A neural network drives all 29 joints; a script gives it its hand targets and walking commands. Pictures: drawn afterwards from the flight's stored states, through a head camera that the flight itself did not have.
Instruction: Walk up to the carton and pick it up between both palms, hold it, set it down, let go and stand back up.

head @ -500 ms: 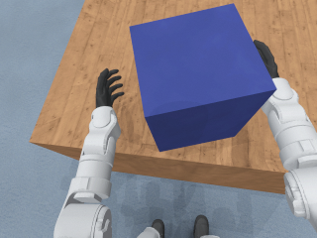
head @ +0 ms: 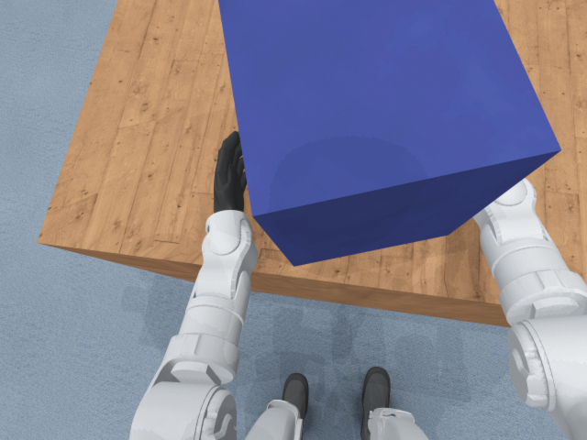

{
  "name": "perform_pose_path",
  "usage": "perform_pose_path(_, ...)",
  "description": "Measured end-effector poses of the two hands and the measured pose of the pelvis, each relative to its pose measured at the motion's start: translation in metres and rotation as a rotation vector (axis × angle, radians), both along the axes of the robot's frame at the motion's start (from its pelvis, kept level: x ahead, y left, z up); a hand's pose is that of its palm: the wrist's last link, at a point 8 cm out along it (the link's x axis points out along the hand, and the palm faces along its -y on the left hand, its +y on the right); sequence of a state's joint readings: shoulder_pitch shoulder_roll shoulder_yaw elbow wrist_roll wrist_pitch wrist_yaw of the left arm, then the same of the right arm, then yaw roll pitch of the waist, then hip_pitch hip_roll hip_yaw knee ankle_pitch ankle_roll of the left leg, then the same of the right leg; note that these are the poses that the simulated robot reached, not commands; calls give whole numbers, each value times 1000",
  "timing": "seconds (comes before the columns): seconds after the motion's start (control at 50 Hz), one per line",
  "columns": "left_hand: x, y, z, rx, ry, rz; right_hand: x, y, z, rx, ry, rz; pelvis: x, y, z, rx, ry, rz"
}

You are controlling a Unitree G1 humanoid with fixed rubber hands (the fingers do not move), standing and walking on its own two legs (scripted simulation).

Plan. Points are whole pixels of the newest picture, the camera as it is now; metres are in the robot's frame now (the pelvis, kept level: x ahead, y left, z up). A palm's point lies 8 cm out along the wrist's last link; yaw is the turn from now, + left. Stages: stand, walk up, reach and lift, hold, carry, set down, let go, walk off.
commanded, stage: reach and lift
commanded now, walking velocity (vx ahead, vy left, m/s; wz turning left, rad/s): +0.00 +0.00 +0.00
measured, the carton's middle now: (357, 142) +0.47 +0.01 +0.03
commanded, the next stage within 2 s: none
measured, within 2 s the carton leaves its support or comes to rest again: neither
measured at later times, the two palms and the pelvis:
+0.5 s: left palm (224, 225) +0.38 +0.17 -0.04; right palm (463, 171) +0.47 -0.12 -0.03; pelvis -0.01 -0.01 +0.00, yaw +1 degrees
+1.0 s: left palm (224, 228) +0.38 +0.17 -0.04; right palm (463, 173) +0.47 -0.12 -0.03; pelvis +0.00 -0.01 +0.00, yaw +1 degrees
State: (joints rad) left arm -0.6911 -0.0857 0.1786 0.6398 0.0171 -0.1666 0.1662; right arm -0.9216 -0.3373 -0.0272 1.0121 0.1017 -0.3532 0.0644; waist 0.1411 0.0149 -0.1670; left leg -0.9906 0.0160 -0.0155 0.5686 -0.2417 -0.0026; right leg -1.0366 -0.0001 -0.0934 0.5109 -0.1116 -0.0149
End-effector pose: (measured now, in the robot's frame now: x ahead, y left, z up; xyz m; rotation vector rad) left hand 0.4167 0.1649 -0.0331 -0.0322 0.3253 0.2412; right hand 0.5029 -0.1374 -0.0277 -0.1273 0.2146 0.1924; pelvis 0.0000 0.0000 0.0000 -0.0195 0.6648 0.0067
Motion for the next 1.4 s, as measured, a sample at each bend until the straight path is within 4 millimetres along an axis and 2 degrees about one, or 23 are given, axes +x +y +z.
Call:
perform_pose_path(0.14,-6,0,-1,-34,-8,61,-4,5,1,-8,-4,-2,1,0,0,0,5,1)
perform_pose_path(0.34,-25,7,-3,-58,-19,162,-25,20,-1,13,2,-28,-1,-2,0,3,-13,1)
perform_pose_path(0.56,-39,4,-4,-63,-28,186,-36,19,0,-6,3,-23,-5,-6,1,9,-33,3)
perform_pose_path(1.4,-42,3,-5,-57,-35,188,-37,19,-1,-28,17,-18,-2,-7,1,11,-33,2)
